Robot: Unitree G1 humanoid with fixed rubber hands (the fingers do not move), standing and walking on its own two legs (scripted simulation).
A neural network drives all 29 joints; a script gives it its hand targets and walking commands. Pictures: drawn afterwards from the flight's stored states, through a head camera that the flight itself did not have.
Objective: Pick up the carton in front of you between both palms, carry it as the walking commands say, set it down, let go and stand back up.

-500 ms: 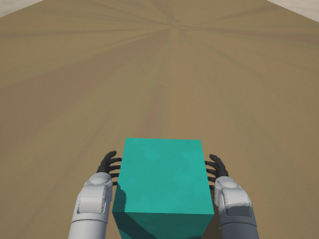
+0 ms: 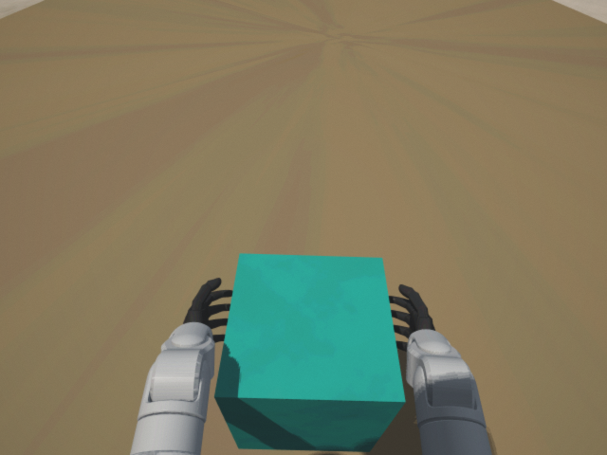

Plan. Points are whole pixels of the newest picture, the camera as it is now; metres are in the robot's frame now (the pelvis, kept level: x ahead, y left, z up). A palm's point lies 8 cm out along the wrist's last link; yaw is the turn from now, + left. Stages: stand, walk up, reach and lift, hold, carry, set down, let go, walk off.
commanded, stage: carry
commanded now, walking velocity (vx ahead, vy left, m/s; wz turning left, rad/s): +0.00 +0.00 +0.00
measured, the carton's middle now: (307, 357) +0.30 +0.00 -0.05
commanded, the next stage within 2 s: none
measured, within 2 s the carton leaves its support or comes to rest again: neither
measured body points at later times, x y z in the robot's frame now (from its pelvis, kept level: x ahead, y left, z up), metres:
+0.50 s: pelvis +0.10 +0.03 +0.02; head +0.11 +0.03 +0.47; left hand +0.41 +0.17 +0.05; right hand +0.39 -0.13 +0.04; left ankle +0.10 +0.12 -0.72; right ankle +0.06 -0.09 -0.67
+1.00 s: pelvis +0.33 -0.02 +0.02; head +0.37 -0.04 +0.47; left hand +0.62 +0.14 +0.04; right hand +0.64 -0.16 +0.03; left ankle +0.38 +0.10 -0.70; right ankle +0.32 -0.11 -0.73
